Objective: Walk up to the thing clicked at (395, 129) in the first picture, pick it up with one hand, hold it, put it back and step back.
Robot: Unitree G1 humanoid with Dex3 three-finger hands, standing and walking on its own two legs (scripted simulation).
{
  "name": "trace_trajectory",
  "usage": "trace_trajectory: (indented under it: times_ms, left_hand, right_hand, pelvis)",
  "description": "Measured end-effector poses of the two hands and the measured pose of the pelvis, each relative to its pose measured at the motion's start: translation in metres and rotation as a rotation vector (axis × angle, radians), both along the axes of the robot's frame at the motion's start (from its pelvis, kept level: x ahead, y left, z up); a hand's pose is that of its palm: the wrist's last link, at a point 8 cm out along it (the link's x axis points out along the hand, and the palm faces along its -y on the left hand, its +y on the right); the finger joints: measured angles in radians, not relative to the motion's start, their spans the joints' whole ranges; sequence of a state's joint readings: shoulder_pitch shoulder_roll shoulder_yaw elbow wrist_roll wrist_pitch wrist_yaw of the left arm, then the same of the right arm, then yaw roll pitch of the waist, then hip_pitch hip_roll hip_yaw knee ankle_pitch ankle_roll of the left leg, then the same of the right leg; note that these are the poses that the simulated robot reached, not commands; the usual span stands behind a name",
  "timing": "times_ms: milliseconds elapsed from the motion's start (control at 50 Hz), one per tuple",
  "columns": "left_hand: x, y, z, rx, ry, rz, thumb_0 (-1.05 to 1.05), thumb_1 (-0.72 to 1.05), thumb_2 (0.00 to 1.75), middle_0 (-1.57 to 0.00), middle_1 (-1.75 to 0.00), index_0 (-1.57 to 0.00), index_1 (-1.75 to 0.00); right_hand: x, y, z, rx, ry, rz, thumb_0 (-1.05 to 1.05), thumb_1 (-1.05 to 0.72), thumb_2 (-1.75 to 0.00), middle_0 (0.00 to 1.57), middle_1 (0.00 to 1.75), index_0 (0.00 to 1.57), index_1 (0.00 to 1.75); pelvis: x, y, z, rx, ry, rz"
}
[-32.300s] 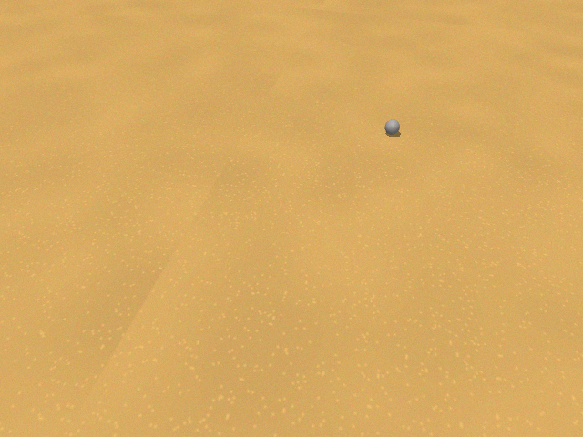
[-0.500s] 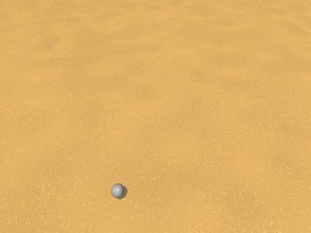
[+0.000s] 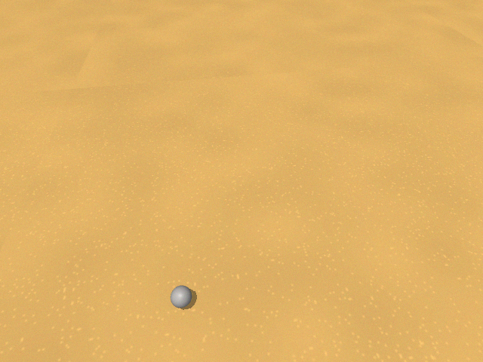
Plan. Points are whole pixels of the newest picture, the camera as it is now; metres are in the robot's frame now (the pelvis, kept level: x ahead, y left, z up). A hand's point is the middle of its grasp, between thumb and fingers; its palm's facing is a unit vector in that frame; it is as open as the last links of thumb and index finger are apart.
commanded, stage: stand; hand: left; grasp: from above
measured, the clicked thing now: (181, 296) +0.53 +0.27 -0.74
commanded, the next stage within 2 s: step back in 0.88 s
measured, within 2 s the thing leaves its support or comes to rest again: neither
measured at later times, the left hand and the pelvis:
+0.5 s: hand out of the picture +0.08 +0.24 -0.16, palm faces +0.00 -0.94 -0.33, open 7.4 cm; pelvis +0.01 +0.00 +0.00, yaw +0 degrees
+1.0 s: hand out of the picture +0.09 +0.25 -0.16, palm faces +0.00 -0.93 -0.36, open 7.4 cm; pelvis +0.00 +0.00 -0.01, yaw +0 degrees
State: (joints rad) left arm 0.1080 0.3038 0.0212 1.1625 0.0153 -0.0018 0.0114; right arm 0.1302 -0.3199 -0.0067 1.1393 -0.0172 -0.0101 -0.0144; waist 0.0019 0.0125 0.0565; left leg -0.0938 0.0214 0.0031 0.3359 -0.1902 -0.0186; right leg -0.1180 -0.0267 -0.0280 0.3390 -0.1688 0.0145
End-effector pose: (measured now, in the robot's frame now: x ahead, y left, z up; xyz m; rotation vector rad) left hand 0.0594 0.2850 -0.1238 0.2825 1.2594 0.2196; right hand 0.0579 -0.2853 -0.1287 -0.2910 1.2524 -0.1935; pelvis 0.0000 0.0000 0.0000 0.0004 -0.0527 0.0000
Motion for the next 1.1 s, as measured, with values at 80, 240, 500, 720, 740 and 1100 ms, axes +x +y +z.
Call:
trace_trajectory:
  times_ms: [80, 240, 500, 720, 740, 1100]
  left_hand:
    - [0.005, 0.001, 0.001, 0.003, -0.008, -0.003, 0.01, 0.91, 0.9, -0.21, -0.3, -0.2, -0.3]
    - [0.012, 0.002, 0.002, 0.005, -0.014, -0.011, 0.01, 0.91, 0.9, -0.21, -0.3, -0.2, -0.3]
    - [0.016, 0.002, 0.003, 0.006, -0.012, -0.016, 0.01, 0.91, 0.9, -0.21, -0.3, -0.2, -0.3]
    - [0.018, 0.002, 0.003, 0.006, -0.011, -0.02, 0.01, 0.91, 0.9, -0.21, -0.3, -0.2, -0.3]
    - [0.018, 0.002, 0.003, 0.006, -0.01, -0.02, 0.01, 0.91, 0.9, -0.21, -0.3, -0.2, -0.3]
    - [0.026, 0.029, -0.003, 0.057, -0.07, -0.064, 0.01, 0.91, 0.9, -0.21, -0.3, -0.2, -0.3]
  right_hand:
    - [0.004, -0.002, 0.001, -0.004, -0.005, 0.0, 0.0, -0.91, -0.9, 0.21, 0.3, 0.2, 0.3]
    - [0.009, -0.005, 0.003, -0.009, -0.009, 0.0, 0.0, -0.91, -0.9, 0.21, 0.3, 0.2, 0.3]
    - [0.011, -0.008, 0.003, -0.011, -0.004, -0.002, 0.0, -0.91, -0.9, 0.21, 0.3, 0.2, 0.3]
    - [0.011, -0.009, 0.004, -0.009, -0.001, -0.002, 0.0, -0.91, -0.9, 0.21, 0.3, 0.2, 0.3]
    - [0.011, -0.009, 0.004, -0.009, 0.0, -0.002, 0.0, -0.91, -0.9, 0.21, 0.3, 0.2, 0.3]
    - [0.009, -0.026, 0.003, -0.065, -0.04, -0.018, 0.0, -0.91, -0.9, 0.21, 0.3, 0.2, 0.3]
  pelvis:
    - [0.002, 0.0, 0.0, 0.0, 0.002, 0.0]
    - [0.004, -0.001, 0.0, 0.0, 0.006, -0.002]
    - [0.008, -0.002, 0.001, 0.001, 0.01, -0.005]
    - [0.01, -0.003, 0.001, 0.0, 0.013, -0.005]
    - [0.01, -0.003, 0.001, 0.0, 0.013, -0.005]
    - [-0.026, 0.006, -0.016, -0.007, 0.025, -0.008]
